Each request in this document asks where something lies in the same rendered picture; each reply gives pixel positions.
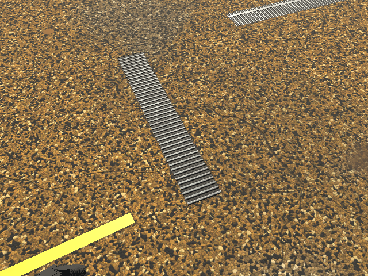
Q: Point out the left robot hand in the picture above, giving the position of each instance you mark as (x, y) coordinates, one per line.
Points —
(66, 270)

